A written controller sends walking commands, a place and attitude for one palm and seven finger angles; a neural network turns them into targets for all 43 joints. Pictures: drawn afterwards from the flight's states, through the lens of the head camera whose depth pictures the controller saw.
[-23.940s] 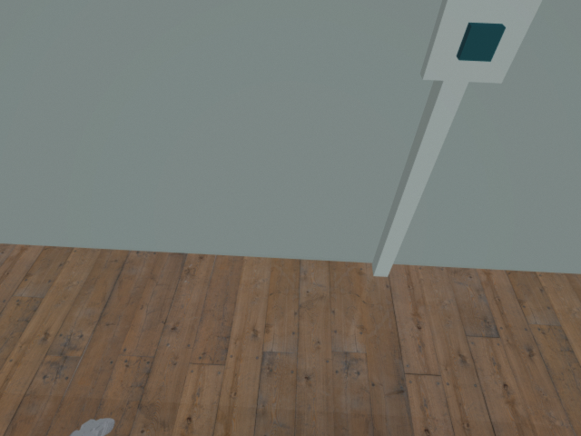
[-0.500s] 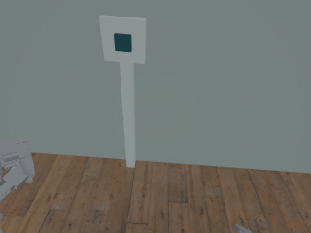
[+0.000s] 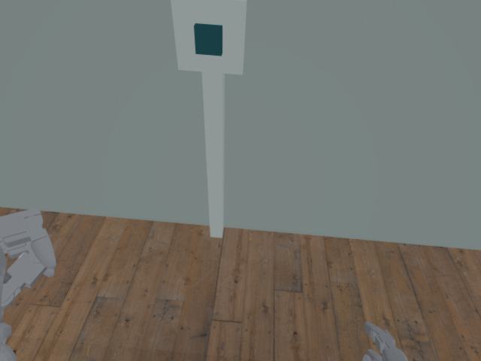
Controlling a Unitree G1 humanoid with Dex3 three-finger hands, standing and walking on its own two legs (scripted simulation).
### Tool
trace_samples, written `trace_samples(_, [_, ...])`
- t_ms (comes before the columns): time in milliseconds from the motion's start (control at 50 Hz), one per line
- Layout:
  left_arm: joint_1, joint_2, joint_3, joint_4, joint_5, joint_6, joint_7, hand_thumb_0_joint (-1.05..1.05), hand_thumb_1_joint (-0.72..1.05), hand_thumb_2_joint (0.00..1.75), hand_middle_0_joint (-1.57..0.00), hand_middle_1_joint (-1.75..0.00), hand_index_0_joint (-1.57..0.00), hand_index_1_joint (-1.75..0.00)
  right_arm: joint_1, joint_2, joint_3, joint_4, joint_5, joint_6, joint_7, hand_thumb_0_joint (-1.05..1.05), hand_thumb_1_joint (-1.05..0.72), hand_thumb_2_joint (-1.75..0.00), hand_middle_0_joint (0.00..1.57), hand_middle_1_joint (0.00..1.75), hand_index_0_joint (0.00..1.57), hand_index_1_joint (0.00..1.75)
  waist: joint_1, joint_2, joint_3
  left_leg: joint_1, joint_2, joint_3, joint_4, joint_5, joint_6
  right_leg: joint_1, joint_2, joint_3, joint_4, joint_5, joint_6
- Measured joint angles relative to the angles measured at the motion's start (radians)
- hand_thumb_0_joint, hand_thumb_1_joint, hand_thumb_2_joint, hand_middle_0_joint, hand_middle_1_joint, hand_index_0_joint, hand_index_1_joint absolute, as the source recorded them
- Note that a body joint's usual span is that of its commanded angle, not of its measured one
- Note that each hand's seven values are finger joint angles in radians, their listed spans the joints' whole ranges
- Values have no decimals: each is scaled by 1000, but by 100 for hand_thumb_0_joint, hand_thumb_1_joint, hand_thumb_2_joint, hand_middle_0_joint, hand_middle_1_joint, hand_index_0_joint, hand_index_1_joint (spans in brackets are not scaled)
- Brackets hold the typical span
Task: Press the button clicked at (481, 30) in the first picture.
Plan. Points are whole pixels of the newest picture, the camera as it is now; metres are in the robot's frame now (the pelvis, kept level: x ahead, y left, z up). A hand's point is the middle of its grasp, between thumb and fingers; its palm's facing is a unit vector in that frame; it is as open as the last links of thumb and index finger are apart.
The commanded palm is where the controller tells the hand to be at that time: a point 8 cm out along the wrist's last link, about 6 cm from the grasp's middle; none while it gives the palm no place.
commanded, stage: stop stepping back and stand still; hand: left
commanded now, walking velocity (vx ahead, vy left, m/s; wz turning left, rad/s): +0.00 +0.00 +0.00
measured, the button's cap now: (208, 39) +0.80 +0.15 +0.20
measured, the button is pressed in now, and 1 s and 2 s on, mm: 0 0 0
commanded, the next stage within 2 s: let the arm hang, fingers relaxed in 0.28 s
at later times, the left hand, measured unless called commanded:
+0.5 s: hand (86, 301) +0.20 +0.26 +0.01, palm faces +0.15 -0.88 -0.46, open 3.0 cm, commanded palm none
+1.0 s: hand out of the picture -0.05 +0.24 -0.15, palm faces +0.03 -0.95 -0.30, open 5.9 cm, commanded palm none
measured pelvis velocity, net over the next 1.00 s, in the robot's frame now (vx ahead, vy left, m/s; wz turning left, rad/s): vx -0.01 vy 0.01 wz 0.03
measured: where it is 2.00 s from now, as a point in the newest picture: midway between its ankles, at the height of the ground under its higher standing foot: outside the picture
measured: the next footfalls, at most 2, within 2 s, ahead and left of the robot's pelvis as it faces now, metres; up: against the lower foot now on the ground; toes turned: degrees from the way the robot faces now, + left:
none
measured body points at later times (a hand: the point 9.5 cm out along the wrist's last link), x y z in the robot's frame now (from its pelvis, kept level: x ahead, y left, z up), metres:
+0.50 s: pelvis +0.00 +0.01 +0.00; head +0.00 -0.01 +0.45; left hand +0.19 +0.31 +0.04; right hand +0.17 -0.24 -0.10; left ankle +0.04 +0.12 -0.73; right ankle -0.01 -0.12 -0.72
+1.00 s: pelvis -0.01 +0.01 +0.02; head +0.01 +0.01 +0.46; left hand -0.05 +0.29 -0.13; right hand -0.01 -0.23 -0.14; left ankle +0.04 +0.12 -0.73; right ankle -0.01 -0.12 -0.73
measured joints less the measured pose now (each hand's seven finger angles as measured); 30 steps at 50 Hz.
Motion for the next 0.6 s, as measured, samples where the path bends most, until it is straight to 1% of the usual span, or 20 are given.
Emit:
trace_samples(20, [-8, 4, 3, 1, 1, 2, 0, 1, 89, 90, -131, -150, -131, -150, -13, 8, 1, 0, 1, -2, 0, 2, -90, -90, 20, 30, 21, 30, 2, -11, 8, 2, -7, 9, 8, -8, 0, -2, -5, 13, 10, -6, 2])
trace_samples(80, [-18, 30, 21, -2, 4, 6, -4, 2, 89, 90, -131, -150, -131, -150, -38, 36, 12, -17, 2, -17, 7, 2, -90, -90, 20, 30, 20, 30, -8, -32, 18, 10, -24, 19, -10, -17, 2, 0, -6, 33, 9, -15, -1])
trace_samples(120, [-15, 37, 26, -11, 4, 2, -7, 2, 89, 90, -131, -150, -131, -150, -51, 46, 22, -30, 5, -25, 17, 2, -90, -90, 20, 30, 20, 30, -16, -16, 25, 10, -16, 11, -22, -11, 0, 13, 5, 25, -28, 3, -4])
trace_samples(180, [19, 40, 26, -39, -6, -9, -14, 2, 89, 90, -131, -150, -131, -150, -64, 55, 32, -46, 10, -20, 35, 2, -90, -90, 20, 30, 21, 30, -21, 3, 26, 7, -1, 6, -39, -2, -6, 24, 21, 21, -78, 33, -7])
trace_samples(260, [61, 38, 12, -42, -15, -10, -24, 2, 89, 90, -131, -150, -131, -150, -70, 51, 30, -55, 13, 3, 38, 1, -90, -90, 21, 30, 21, 30, -20, 10, 21, 14, 0, 14, -61, 5, -6, 30, 24, 28, -106, 47, -5])
trace_samples(380, [55, 30, 2, -3, -17, 16, -25, 2, 89, 90, -131, -150, -131, -150, -60, 26, 17, -56, 16, 21, 18, 1, -90, -90, 21, 30, 21, 30, -9, 14, 23, 34, -8, 19, -98, 23, 1, 46, 17, 32, -137, 63, 2])
trace_samples(400, [25, 36, -18, 51, -2, 6, -41, 1, 89, 90, -131, -150, -131, -150, -61, 10, 9, -34, 16, 0, 37, 1, -90, -90, 21, 30, 21, 30, -7, 23, 15, 16, -9, 13, -87, 24, 3, 33, 16, 25, -128, 64, 3])
trace_samples(420, [-28, 45, -56, 147, 11, 21, -68, 1, 89, 90, -131, -150, -131, -150, -68, -14, 0, -4, 16, -4, 60, 1, -90, -90, 20, 30, 21, 30, 0, 36, 6, -6, -14, 7, -68, 20, 5, 14, 10, 19, -108, 58, 5])
trace_samples(460, [-143, 36, -142, 405, 27, 99, -114, 1, 90, 90, -129, -148, -130, -149, -93, -60, -9, 59, 12, 29, 87, 1, -90, -90, 20, 30, 21, 30, 7, 66, -11, -42, -23, 1, -28, 9, 13, -20, 0, 13, -63, 38, 10])
trace_samples(480, [-192, 23, -179, 546, 34, 143, -130, 0, 90, 90, -128, -147, -129, -148, -106, -76, -10, 86, 7, 49, 94, 1, -90, -90, 20, 30, 21, 30, 4, 77, -15, -54, -27, -1, -13, 3, 16, -32, -5, 12, -43, 28, 11])
trace_samples(520, [-263, -9, -236, 809, 43, 215, -149, 0, 90, 90, -125, -144, -125, -144, -120, -89, -11, 129, -2, 80, 99, 1, -90, -90, 20, 30, 21, 30, -10, 82, -12, -61, -33, -1, 5, -2, 19, -42, -12, 11, -17, 16, 13])
trace_samples(560, [-297, -39, -282, 1021, 46, 257, -159, 1, 91, 90, -120, -140, -120, -140, -117, -84, -9, 159, -9, 99, 101, 1, -90, -90, 20, 30, 20, 30, -27, 64, 5, -52, -38, 0, 7, -2, 18, -39, -18, 13, -3, 10, 11])
trace_samples(600, [-307, -68, -320, 1183, 44, 278, -163, 1, 91, 90, -114, -134, -115, -134, -102, -73, -5, 189, -13, 113, 101, 1, -90, -90, 20, 30, 20, 30, -40, 37, 27, -36, -39, 0, -1, 2, 17, -26, -19, 13, -4, 10, 10])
